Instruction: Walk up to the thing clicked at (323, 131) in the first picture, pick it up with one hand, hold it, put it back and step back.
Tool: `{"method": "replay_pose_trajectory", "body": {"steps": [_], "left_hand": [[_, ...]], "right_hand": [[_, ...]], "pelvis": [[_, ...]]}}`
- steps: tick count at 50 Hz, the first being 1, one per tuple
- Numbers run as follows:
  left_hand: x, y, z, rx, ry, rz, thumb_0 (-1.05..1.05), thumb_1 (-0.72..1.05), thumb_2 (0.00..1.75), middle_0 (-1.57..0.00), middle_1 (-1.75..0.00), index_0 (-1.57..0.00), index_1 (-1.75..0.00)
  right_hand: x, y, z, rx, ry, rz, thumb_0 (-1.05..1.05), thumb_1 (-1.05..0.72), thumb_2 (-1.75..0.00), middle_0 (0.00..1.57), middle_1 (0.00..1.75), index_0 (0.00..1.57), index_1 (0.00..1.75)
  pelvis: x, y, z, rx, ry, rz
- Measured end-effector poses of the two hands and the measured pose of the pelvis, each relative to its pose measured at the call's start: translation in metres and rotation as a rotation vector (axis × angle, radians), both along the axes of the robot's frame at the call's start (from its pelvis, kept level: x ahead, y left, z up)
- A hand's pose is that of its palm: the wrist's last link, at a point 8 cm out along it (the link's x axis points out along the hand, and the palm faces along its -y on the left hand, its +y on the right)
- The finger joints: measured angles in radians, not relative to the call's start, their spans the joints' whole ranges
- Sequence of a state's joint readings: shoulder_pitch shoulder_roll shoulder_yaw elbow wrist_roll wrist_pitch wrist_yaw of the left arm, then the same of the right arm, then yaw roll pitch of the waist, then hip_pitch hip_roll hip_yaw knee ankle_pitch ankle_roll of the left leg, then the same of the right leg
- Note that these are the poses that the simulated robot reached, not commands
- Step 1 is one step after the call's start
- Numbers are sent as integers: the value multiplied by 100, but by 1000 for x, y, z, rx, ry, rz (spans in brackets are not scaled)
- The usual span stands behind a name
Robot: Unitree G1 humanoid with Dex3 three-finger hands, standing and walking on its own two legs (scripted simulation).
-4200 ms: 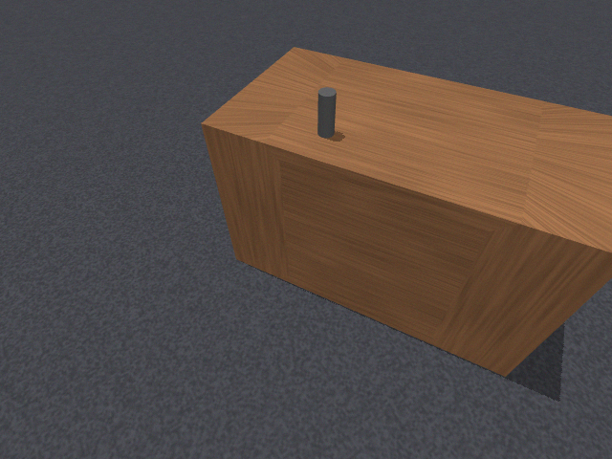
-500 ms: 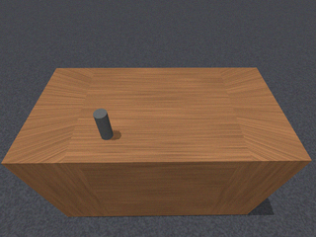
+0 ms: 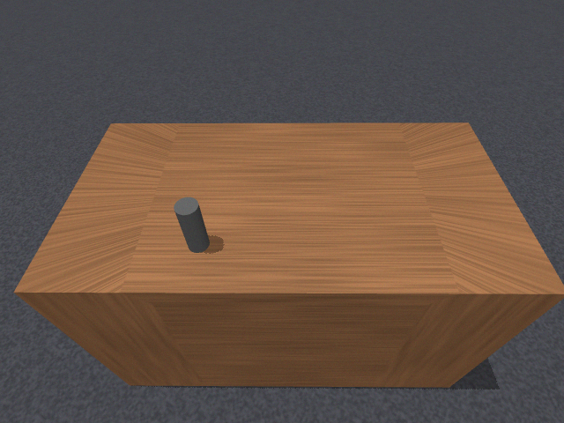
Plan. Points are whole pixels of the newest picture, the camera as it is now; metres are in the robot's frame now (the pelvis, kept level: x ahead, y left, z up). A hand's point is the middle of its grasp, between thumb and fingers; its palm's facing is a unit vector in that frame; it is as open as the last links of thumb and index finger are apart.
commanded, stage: stand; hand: left
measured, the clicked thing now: (192, 226) +0.49 +0.20 -0.07
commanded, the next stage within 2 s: none
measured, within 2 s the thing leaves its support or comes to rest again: neither
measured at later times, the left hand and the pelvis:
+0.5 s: hand out of the picture +0.07 +0.26 -0.15, palm faces -0.02 -0.94 -0.34, open 7.4 cm; pelvis -0.01 +0.00 +0.00, yaw +0 degrees
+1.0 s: hand out of the picture +0.06 +0.26 -0.16, palm faces -0.03 -0.94 -0.34, open 7.4 cm; pelvis +0.00 +0.00 +0.00, yaw +0 degrees
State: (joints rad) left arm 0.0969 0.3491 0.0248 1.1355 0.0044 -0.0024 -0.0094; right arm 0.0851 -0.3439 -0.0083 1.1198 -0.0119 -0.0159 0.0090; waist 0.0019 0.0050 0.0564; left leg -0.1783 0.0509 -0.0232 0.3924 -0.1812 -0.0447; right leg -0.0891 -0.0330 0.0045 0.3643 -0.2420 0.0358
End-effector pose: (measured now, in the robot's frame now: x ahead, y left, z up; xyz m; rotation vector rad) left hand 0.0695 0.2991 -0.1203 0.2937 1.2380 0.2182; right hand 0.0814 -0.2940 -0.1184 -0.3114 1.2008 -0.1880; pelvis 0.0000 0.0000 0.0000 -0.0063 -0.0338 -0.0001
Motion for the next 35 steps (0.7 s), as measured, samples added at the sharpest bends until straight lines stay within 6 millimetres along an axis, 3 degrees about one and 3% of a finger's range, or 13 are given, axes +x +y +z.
{"method": "replay_pose_trajectory", "body": {"steps": [9, 18, 35], "left_hand": [[1, 1, 2, 4, -7, -19, 1, 91, 90, -21, -30, -20, -30], [0, 2, 3, 6, -19, -32, 1, 91, 90, -21, -30, -20, -30], [-21, 5, 1, 9, 28, -30, 1, 91, 90, -21, -30, -20, -30]], "right_hand": [[0, -1, 3, -4, -5, -7, 1, -90, -90, 20, 30, 20, 30], [-13, -1, 4, -3, 3, -17, 1, -90, -90, 20, 30, 20, 30], [-42, -2, -1, 1, 72, -37, 1, -90, -90, 20, 30, 20, 30]], "pelvis": [[-4, 2, 2, 0, -3, -7], [-9, 3, 2, 3, -7, -9], [-14, 3, 2, 2, 5, -2]]}}
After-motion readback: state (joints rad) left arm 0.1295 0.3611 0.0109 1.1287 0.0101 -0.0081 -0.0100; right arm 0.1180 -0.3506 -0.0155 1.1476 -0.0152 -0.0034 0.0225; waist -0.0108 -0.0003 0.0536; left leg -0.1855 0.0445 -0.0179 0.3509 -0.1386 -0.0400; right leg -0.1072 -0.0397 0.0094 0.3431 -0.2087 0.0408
